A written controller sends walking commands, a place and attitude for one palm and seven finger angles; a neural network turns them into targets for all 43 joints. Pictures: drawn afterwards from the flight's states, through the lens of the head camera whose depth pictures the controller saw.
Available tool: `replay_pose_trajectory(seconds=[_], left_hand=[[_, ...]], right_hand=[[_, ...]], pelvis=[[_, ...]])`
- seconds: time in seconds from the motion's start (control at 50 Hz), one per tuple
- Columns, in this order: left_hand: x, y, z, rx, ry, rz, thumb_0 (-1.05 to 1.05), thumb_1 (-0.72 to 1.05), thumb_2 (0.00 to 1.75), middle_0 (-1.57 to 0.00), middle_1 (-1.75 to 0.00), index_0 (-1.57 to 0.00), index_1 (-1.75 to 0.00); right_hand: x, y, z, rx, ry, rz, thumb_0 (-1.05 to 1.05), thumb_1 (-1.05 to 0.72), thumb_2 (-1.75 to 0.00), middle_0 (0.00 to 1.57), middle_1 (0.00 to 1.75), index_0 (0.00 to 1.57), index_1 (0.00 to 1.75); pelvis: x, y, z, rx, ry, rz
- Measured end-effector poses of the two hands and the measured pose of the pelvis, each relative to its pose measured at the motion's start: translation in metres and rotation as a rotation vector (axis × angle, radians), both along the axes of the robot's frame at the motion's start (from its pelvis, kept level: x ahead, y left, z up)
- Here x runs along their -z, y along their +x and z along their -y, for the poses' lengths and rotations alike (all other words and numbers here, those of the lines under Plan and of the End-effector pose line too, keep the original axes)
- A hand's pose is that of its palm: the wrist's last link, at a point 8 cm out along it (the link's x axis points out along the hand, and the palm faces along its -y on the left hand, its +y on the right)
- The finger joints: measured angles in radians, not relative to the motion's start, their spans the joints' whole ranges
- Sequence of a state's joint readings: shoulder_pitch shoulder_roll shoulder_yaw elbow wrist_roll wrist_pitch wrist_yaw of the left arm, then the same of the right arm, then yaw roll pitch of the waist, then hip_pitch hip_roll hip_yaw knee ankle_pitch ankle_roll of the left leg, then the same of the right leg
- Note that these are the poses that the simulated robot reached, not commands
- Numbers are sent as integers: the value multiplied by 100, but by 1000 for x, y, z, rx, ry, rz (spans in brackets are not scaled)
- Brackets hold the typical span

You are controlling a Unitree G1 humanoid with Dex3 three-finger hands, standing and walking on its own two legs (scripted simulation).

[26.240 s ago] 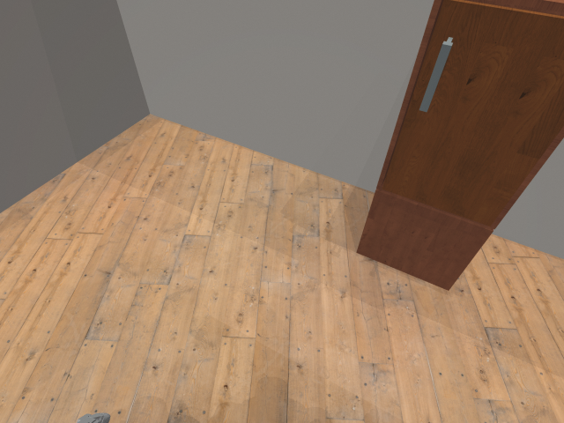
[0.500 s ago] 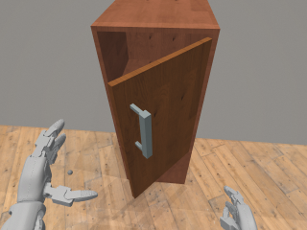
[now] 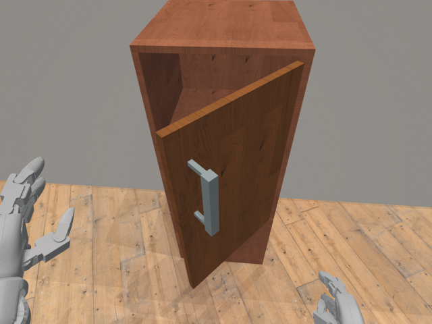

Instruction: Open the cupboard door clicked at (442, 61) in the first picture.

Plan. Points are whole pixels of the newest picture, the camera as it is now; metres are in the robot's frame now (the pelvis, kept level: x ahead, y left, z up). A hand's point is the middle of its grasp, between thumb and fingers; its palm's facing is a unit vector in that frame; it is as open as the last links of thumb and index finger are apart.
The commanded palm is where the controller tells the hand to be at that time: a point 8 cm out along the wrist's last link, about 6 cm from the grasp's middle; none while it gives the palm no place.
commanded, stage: draw the hand back to the body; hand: left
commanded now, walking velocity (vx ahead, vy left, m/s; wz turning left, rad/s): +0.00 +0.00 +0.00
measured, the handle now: (203, 199) +0.32 +0.07 +0.08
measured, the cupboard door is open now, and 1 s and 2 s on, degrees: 48 48 48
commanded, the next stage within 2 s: step back with the hand held close in 0.40 s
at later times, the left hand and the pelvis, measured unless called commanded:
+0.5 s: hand (59, 234) +0.18 +0.25 +0.15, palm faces +0.46 -0.80 -0.38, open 7.4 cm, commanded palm +0.13 +0.29 +0.17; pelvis -0.01 -0.01 +0.00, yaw +0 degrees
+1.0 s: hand (35, 261) +0.14 +0.26 +0.15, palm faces +0.37 -0.78 -0.50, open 7.4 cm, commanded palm +0.08 +0.30 +0.17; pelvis -0.06 +0.01 -0.01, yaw -1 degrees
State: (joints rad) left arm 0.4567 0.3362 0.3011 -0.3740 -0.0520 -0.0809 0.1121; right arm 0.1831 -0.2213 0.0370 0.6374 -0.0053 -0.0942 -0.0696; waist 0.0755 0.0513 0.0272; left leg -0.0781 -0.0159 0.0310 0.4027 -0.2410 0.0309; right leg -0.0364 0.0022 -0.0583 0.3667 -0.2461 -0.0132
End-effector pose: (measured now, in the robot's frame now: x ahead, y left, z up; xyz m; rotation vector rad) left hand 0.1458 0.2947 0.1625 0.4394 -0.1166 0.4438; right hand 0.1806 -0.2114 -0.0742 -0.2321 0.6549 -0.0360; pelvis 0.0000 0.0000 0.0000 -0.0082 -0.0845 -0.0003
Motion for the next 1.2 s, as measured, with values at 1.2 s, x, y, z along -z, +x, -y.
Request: replay_pose_trajectory(seconds=[1.2], left_hand=[[-6, -75, -25, 77, 167, 80, 2, 89, 90, -21, -31, -22, -31]], right_hand=[[9, -116, 6, 128, -87, -88, 1, -91, -90, 20, 30, 20, 30]], pelvis=[[16, -87, -21, -6, -33, -76]])
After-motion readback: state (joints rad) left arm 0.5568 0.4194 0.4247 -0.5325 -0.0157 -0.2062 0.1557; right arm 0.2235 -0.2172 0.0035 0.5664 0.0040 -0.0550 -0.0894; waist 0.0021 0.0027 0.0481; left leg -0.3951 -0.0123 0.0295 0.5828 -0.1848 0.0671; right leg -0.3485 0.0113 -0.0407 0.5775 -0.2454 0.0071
